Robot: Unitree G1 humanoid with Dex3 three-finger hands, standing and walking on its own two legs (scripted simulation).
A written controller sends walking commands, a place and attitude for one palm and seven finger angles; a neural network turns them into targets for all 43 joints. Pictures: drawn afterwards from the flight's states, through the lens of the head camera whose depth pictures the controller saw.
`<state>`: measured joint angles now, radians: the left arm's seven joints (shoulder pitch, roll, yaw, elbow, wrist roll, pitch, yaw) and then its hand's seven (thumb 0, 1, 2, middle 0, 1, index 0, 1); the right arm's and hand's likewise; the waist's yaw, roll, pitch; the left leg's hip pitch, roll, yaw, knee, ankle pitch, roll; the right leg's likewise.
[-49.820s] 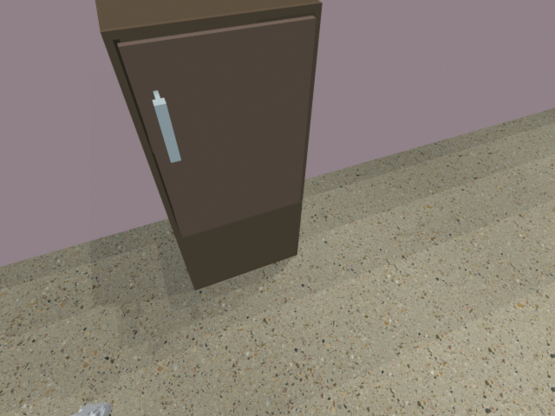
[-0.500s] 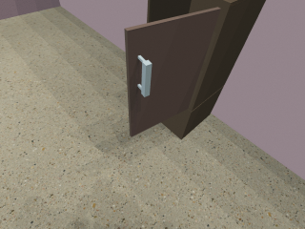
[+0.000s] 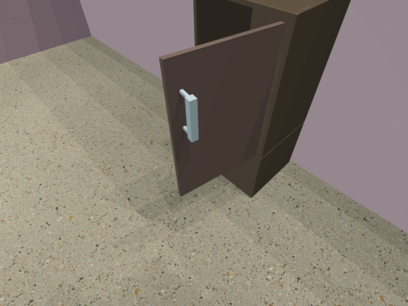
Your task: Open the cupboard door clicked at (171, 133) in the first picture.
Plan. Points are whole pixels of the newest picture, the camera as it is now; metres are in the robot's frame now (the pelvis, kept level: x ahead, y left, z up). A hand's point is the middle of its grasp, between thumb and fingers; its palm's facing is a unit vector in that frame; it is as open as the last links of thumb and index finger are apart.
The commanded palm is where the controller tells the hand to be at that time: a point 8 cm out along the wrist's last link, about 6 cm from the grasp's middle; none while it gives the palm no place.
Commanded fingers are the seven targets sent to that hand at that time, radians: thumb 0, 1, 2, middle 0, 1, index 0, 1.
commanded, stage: let the arm hang, fingers relaxed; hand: left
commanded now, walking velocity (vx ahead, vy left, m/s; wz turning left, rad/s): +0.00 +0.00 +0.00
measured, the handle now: (188, 115) +0.60 +0.08 +0.03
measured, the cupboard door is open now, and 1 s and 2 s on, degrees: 80 80 80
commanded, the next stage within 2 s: look to check the result in 0.22 s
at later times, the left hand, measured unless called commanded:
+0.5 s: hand out of the picture +0.00 +0.15 -0.17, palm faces +0.04 -0.98 -0.19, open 7.4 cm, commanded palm none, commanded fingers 0.00 0.90 0.90 -0.20 -0.30 -0.20 -0.30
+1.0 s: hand out of the picture +0.02 +0.14 -0.17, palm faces +0.04 -0.98 -0.19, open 7.4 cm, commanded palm none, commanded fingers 0.00 0.90 0.90 -0.20 -0.30 -0.20 -0.30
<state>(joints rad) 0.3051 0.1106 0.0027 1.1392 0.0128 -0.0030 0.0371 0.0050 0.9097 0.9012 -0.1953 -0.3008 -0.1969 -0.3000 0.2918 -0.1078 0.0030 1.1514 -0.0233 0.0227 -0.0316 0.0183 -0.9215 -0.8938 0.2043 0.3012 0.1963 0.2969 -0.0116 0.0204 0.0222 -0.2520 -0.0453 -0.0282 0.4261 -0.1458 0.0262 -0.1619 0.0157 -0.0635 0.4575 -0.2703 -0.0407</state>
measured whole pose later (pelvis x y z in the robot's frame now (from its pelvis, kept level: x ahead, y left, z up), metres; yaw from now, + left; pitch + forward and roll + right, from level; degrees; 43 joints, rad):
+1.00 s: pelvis +0.03 -0.03 +0.00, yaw +0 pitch -2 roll +0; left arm 0.29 0.13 0.01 1.14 0.01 -0.01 0.04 0.00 0.91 0.90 -0.20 -0.30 -0.20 -0.30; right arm 0.26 -0.14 0.00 1.16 -0.02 0.01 -0.04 0.01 -0.91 -0.89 0.20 0.30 0.19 0.30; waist -0.01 0.00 0.04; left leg -0.19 -0.01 -0.04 0.41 -0.18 -0.01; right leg -0.08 0.05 -0.07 0.39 -0.28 -0.07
